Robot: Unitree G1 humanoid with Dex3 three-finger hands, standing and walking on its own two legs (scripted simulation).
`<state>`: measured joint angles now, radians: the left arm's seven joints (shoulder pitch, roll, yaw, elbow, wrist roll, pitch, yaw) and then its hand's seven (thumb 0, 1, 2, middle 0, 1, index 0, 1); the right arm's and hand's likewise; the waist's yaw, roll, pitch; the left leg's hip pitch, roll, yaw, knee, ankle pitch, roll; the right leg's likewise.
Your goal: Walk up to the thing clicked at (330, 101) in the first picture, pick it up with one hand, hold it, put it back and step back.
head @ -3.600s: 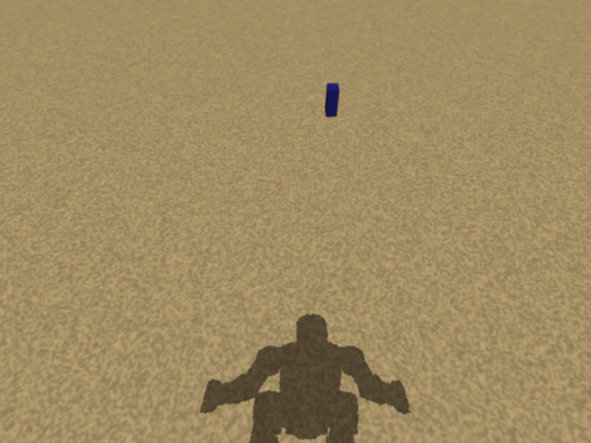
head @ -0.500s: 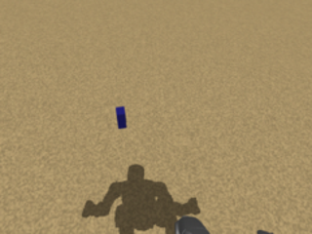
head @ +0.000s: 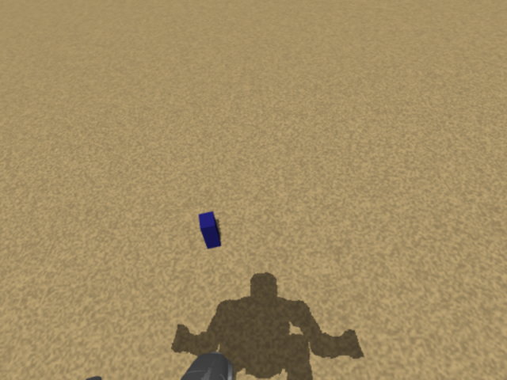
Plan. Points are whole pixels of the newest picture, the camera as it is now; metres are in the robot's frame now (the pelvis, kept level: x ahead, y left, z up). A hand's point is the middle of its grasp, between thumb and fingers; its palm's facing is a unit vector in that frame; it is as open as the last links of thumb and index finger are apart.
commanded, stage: walk up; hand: left
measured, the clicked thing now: (210, 230) +0.80 +0.26 -0.69
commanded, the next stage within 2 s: none
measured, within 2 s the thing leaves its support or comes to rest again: neither
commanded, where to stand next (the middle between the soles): +0.45 +0.07 m, yaw -1 degrees
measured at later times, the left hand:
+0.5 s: hand (87, 347) +0.20 +0.35 -0.16, palm faces -0.02 -0.95 -0.31, open 7.4 cm
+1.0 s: hand (129, 250) +0.39 +0.30 -0.12, palm faces -0.03 -0.91 -0.41, open 7.4 cm
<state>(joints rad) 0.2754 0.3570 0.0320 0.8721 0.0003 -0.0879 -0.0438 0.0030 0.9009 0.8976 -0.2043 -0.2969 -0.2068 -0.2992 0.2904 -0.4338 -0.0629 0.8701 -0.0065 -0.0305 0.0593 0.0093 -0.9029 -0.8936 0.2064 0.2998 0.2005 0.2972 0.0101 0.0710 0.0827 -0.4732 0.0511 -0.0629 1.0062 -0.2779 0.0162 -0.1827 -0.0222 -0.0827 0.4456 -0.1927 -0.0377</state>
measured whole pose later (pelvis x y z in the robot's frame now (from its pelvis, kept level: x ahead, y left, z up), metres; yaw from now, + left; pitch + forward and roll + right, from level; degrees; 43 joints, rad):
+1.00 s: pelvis +0.31 +0.04 +0.00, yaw -2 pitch -4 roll +1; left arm 0.28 0.36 0.03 0.85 0.00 -0.08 -0.03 0.00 0.90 0.90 -0.20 -0.30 -0.21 -0.30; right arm 0.30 -0.43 -0.05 0.85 -0.01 -0.02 0.04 0.01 -0.90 -0.89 0.21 0.30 0.20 0.30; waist 0.01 0.06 0.10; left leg -0.43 0.05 -0.03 1.01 -0.34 0.02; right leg -0.22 -0.02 -0.04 0.49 -0.19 -0.04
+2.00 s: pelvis +0.41 +0.07 -0.01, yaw -1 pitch -3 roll +0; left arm 0.13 0.38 0.00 1.03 0.00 -0.03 0.00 0.00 0.90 0.90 -0.20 -0.30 -0.20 -0.30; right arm 0.13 -0.36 -0.01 1.05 0.00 -0.01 0.02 0.01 -0.90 -0.89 0.21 0.30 0.20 0.30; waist 0.01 -0.01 0.06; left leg -0.24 0.02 0.01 0.55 -0.27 0.00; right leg -0.16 -0.05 -0.04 0.54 -0.33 0.02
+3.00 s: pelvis +0.40 +0.07 +0.00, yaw +0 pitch -3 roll +0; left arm 0.08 0.36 0.02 1.08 -0.02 -0.01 0.02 0.00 0.90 0.90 -0.20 -0.30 -0.21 -0.30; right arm 0.06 -0.37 -0.03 1.08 0.00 0.03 0.02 0.01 -0.90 -0.89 0.21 0.30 0.20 0.30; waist 0.01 0.01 0.11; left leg -0.22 0.01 -0.02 0.50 -0.21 0.00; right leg -0.12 -0.05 -0.06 0.45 -0.28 0.03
